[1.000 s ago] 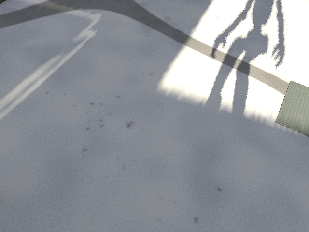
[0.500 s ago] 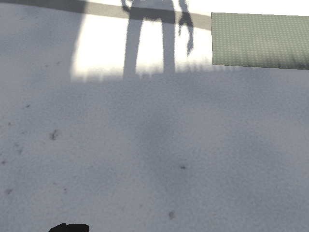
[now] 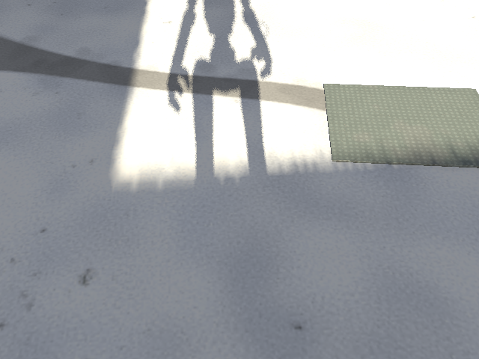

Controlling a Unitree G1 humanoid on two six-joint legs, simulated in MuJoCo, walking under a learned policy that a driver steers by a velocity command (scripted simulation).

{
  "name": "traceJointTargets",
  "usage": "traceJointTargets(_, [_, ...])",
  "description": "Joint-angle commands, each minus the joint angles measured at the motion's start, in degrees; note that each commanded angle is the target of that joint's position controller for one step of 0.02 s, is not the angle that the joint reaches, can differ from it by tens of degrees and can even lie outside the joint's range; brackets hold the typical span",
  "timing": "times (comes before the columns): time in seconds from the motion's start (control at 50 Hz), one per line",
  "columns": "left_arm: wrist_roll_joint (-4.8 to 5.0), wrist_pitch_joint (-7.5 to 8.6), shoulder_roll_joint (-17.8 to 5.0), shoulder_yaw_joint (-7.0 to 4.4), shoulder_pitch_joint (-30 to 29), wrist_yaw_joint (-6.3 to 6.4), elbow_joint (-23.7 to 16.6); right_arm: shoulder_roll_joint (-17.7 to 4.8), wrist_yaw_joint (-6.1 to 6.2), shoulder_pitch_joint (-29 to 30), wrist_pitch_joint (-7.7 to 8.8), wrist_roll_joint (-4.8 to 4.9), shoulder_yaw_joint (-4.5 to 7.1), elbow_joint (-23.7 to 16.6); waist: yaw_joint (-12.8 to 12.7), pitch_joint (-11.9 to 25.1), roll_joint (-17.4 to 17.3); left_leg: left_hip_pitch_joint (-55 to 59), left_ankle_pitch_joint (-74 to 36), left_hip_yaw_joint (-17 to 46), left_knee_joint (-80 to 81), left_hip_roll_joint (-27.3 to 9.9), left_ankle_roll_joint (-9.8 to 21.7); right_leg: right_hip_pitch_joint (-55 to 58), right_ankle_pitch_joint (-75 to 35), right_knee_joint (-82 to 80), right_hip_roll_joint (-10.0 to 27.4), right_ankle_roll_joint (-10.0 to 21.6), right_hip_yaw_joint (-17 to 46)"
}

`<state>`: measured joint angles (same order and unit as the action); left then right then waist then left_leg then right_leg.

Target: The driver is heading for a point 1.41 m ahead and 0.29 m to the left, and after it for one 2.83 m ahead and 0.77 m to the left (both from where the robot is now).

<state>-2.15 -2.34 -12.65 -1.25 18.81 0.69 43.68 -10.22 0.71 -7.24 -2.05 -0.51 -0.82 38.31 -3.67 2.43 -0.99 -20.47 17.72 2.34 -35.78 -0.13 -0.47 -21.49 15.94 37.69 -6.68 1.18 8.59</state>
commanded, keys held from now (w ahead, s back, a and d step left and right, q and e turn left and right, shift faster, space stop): no key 0.60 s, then w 0.40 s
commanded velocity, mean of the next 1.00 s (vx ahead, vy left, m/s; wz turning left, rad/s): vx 0.11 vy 0.00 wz -0.04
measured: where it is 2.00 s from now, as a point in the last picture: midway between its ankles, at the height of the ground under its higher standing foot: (238, 324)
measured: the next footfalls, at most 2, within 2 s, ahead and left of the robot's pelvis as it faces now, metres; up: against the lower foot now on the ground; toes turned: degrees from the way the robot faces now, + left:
left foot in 0.96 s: +0.24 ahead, +0.16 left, +0.00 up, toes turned +0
right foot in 1.48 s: +0.55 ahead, +0.00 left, +0.00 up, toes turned -2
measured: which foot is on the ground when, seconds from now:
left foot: down 0.00-0.72, up 0.74-0.94, down 0.96-1.00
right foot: down 0.00-0.96, up 0.98-1.00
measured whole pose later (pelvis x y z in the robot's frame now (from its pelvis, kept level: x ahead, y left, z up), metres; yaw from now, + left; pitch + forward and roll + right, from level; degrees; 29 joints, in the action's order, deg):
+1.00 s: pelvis +0.15 +0.07 +0.00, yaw +0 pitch -1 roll -1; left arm -2.1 2.9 -11.6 -3.4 27.9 0.3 64.6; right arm -11.7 -1.3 -12.6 5.6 -1.2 3.8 52.7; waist -0.5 -1.2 2.5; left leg -22.0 16.7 -1.4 -38.7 1.2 3.5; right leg -10.3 29.1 47.5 -0.2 2.5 4.4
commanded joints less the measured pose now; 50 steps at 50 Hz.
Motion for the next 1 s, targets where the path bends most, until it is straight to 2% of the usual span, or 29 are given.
traceJointTargets(0.02, [1.48, 1.38, -2.71, -1.37, 4.07, -0.3, -4.22, -10.71, 0.59, -9.32, 1.93, -1.4, 2.66, -1.14, 2.64, -2.31, -14.31, 18.47, -3.98, 25.14, 17.59, -20.49, 7.84, -20.06, 15.78, 1.65, -0.01, 0.55, -0.86])
traceJointTargets(0.04, [0.13, 1.22, -7.18, -2.65, -1.19, -0.41, -3.21, -7.65, 0.82, -9.33, 2.19, -1.2, 2.17, 0.06, 4.93, -3.75, -9.77, 11.08, 1.78, 29.09, 20.09, -20.5, 10.21, -16.62, 14.81, 3.61, 2.94, -0.31, -2.05])
traceJointTargets(0.06, [0.36, 0.94, -6.38, -2.72, -2.49, -0.92, -2.53, -6.13, 0.66, -6.7, 2.47, -1.0, 1.6, -0.03, 3.87, -4.34, -7.79, 6.26, 6.53, 25.44, 20.4, -16.29, 9.36, -11.02, 9.95, 4.04, 3.77, -0.6, -2.68])
traceJointTargets(0.08, [0.7, 0.7, -4.3, -2.2, -2.34, -1.35, -1.27, -5.46, 0.44, -3.86, 2.37, -0.96, 1.56, -0.13, 2.49, -3.92, -7.2, 2.03, 8.71, 20.14, 20.03, -12.44, 7.66, -5.41, 5.98, 4.37, 3.76, -0.73, -3.92])
traceJointTargets(0.1, [0.76, 0.42, -2.7, -1.75, -1.26, -1.9, -0.41, -5.52, 0.32, -2.27, 2.49, -0.67, 1.62, -0.24, 1.51, -3.15, -9.26, -1.35, 8.32, 16.04, 19.98, -9.95, 6.35, -0.24, 2.98, 4.25, 3.52, -0.47, -5.16])
traceJointTargets(0.14, [0.86, 0.03, -2.0, -1.34, -0.07, -2.32, 1.24, -6.02, -0.02, -2.18, 2.42, -0.23, 2.11, 0.18, 1.07, -3.0, -9.61, -3.3, 7.55, 12.2, 19.67, -7.49, 5.68, 4.73, 0.96, 1.58, 2.92, -0.24, -6.94])
traceJointTargets(0.2, [0.28, 0.48, -2.41, -0.72, -2.27, -1.61, 1.64, -6.61, -0.34, -7.16, 2.64, -0.04, 2.52, 2.28, 2.1, -2.6, -8.2, -1.42, 3.58, 12.07, 17.36, -7.42, 5.67, 9.86, -3.82, -8.81, 4.0, 0.46, -6.7])
traceJointTargets(0.24, [-0.17, 1.52, -4.26, -0.71, -1.75, -0.87, 2.19, -5.67, -0.47, -9.13, 3.52, -0.04, 2.22, 3.44, 1.88, -0.01, -7.18, -1.88, -3.54, 12.69, 15.66, -7.98, 4.03, 15.84, -7.28, -10.75, 8.92, 0.94, -1.7])
traceJointTargets(0.26, [0.2, 1.97, -5.74, -1.12, -2.6, -0.43, 3.14, -5.55, -0.8, -11.84, 4.06, 0.65, 2.32, 3.82, 3.91, 0.49, -1.55, -1.16, -6.49, 10.04, 16.11, -5.54, 3.34, 16.29, -10.42, -9.41, 10.67, 1.24, 0.18])
traceJointTargets(0.28, [0.94, 2.22, -4.56, -0.97, -2.26, -0.31, 4.19, -6.88, -0.74, -10.94, 4.17, 0.51, 2.76, 4.93, 2.66, 0.21, -0.77, 2.15, -7.96, 7.94, 14.81, -4.44, 3.16, 13.26, -9.5, -10.15, 10.23, 1.22, -0.21])
traceJointTargets(0.3, [1.16, 2.44, -4.18, -0.77, -1.75, -0.22, 5.17, -7.14, -0.73, -10.61, 4.01, 0.4, 3.04, 5.34, 2.62, -0.13, -0.56, 4.51, -9.35, 7.3, 13.94, -4.16, 3.29, 11.71, -9.34, -10.87, 10.08, 1.06, -0.65])
traceJointTargets(0.4, [0.94, 2.76, -4.05, -0.85, -2.43, 0.07, 8.26, -5.66, -0.52, -13.82, 3.81, 0.09, 3.26, 9.77, 4.08, -4.11, 1.06, 6.47, -12.94, 6.2, 13.41, -4.0, 3.81, 9.67, -10.47, -13.0, 10.41, 0.83, -0.47])
traceJointTargets(0.44, [1.41, 3.15, -3.78, -0.94, -1.75, 0.23, 10.15, -5.76, -0.1, -14.02, 3.82, 0.1, 3.43, 11.25, 4.3, -4.13, 1.5, 8.28, -13.57, 5.98, 13.12, -3.77, 3.58, 9.58, -11.1, -13.55, 10.5, 0.62, -0.72])
traceJointTargets(0.6, [1.45, 3.47, -2.63, -1.06, -2.01, 0.75, 14.91, -4.47, 0.29, -13.19, 3.82, 0.01, 3.5, 16.33, 4.46, -4.25, 1.69, 10.65, -15.28, 5.35, 12.97, -3.58, 3.43, 11.47, -13.43, -14.38, 10.83, 0.94, -1.02])
traceJointTargets(0.62, [1.25, 3.47, -2.42, -1.09, -1.34, 0.74, 15.59, -4.45, 0.27, -13.38, 3.83, -0.15, 3.57, 16.98, 4.38, -3.54, 1.67, 10.64, -10.21, 4.89, 12.97, -2.86, 3.59, 11.89, -8.64, -14.52, 10.13, 1.17, -1.51])
traceJointTargets(0.66, [0.95, 3.29, -3.27, -1.7, -0.45, 0.64, 16.1, -5.26, 0.15, -12.92, 3.63, -0.2, 4.15, 17.47, 4.06, -4.84, 1.29, 7.58, 6.24, 3.93, 10.83, -0.64, 5.26, 10.66, 7.51, -12.72, 7.82, 3.04, -2.61])
traceJointTargets(0.7, [1.12, 3.42, -4.39, -2.07, 2.22, 0.6, 16.49, -5.7, -0.04, -11.22, 3.88, -0.25, 4.41, 16.48, 2.93, -9.5, 2.4, -0.97, 18.45, 4.52, 7.43, 0.52, 6.79, 9.59, 21.94, -13.99, 9.22, 6.54, 2.18])
traceJointTargets(0.72, [1.26, 3.71, -5.01, -2.23, 5.8, 0.71, 17.21, -4.31, -0.2, -9.17, 4.37, -0.27, 4.12, 15.5, 1.24, -11.42, 4.85, -7.45, 18.84, 3.09, 2.71, 1.65, 6.76, 12.22, 26.69, -16.82, 11.95, 8.85, 7.58])
traceJointTargets(0.74, [1.14, 4.08, -6.35, -2.64, 10.23, 0.86, 18.55, -2.27, -0.53, -6.93, 5.05, -0.56, 3.72, 14.27, -0.36, -12.56, 9.11, -13.31, 14.02, -0.98, -4.85, 3.27, 6.29, 15.95, 30.19, -21.64, 17.31, 12.01, 16.23])
traceJointTargets(0.76, [0.97, 4.44, -7.5, -3.03, 12.34, 0.91, 19.32, -1.92, -0.74, -4.3, 5.76, -1.24, 3.63, 12.76, -1.09, -15.07, 10.7, -18.57, 9.12, -4.22, -8.87, 2.4, 6.04, 17.51, 28.55, -24.62, 22.81, 14.89, 23.51])
traceJointTargets(0.78, [0.55, 4.87, -7.2, -3.06, 12.66, 0.84, 19.41, -3.2, -0.9, -0.95, 6.37, -1.46, 3.98, 11.33, -1.81, -15.9, 9.49, -21.74, 8.75, -3.1, -12.13, 0.74, 6.01, 17.87, 23.67, -25.35, 24.95, 16.3, 26.18])
traceJointTargets(0.82, [-0.28, 5.81, -6.88, -3.2, 11.58, 0.8, 19.47, -3.98, -1.51, -0.01, 7.35, -1.19, 4.34, 10.16, -0.44, -13.9, 9.44, -24.34, 8.58, -0.51, -16.3, -1.91, 5.87, 20.43, 10.36, -23.37, 25.27, 16.14, 23.64])
traceJointTargets(0.84, [-0.19, 6.08, -6.36, -3.14, 10.04, 0.82, 19.15, -4.12, -1.89, -0.65, 7.53, -0.99, 4.42, 10.2, 0.72, -12.63, 9.25, -22.53, 6.73, -0.1, -15.12, -2.8, 5.62, 19.64, 7.03, -22.56, 24.15, 14.67, 20.25])
traceJointTargets(0.88, [0.22, 6.34, -6.14, -3.29, 6.76, 0.77, 18.21, -3.86, -2.71, -3.72, 7.43, -0.16, 4.42, 10.74, 3.07, -9.92, 10.53, -10.11, 1.81, -1.86, -9.32, -1.93, 5.35, 12.35, 1.96, -22.57, 20.31, 11.04, 12.16])
traceJointTargets(0.92, [1.19, 6.21, -6.71, -3.52, 1.94, 0.63, 16.85, -2.99, -2.84, -12.44, 7.02, 0.26, 4.75, 13.97, 8.98, -8.29, 7.11, 12.15, -5.33, -5.78, 0.05, 1.96, 4.78, -1.96, 2.61, -19.18, 15.91, 7.49, 4.28])
traceJointTargets(0.94, [0.66, 6.37, -6.53, -3.47, 1.72, 0.56, 16.51, -4.7, -2.62, -20.21, 6.77, 0.13, 5.79, 17.59, 11.84, -6.71, 4.3, 22.29, -3.22, -7.02, 1.59, 4.88, 4.2, -6.82, -1.28, -12.98, 12.88, 6.73, 1.3])
traceJointTargets(0.96, [0.21, 6.92, -4.79, -2.97, 1.58, 0.16, 15.95, -8.34, -1.99, -28.29, 7.26, -1.0, 6.93, 20.0, 15.71, -4.58, -5.57, 29.43, 4.51, 2.04, 7.06, -1.1, 5.06, -11.96, -4.22, 4.02, 7.77, 5.19, -5.4])
traceJointTargets(0.98, [0.14, 7.4, 1.51, -1.67, 4.48, -0.71, 13.62, -15.39, -1.45, -34.1, 7.54, -1.61, 7.85, 20.46, 14.39, 1.58, -24.01, 32.57, 24.91, 35.05, 23.68, -19.3, 9.73, -19.55, 16.53, 24.83, 0.84, 3.26, -10.24])
traceJointTargets(1.0, [-0.83, 6.65, -2.43, -2.6, 2.97, -1.7, 14.01, -11.9, -1.29, -28.74, 5.97, -0.6, 6.9, 19.8, 11.94, -1.19, -15.72, 26.9, 40.94, 44.8, 29.49, -20.14, 12.13, -22.94, 15.47, 31.43, 2.45, 4.29, -5.32])
Keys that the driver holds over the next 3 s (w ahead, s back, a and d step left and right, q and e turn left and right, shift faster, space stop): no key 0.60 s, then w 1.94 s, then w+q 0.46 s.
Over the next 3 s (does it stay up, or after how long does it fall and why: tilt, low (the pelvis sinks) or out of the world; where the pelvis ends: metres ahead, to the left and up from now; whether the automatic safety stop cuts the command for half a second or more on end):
stays up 1.22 0.08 0.02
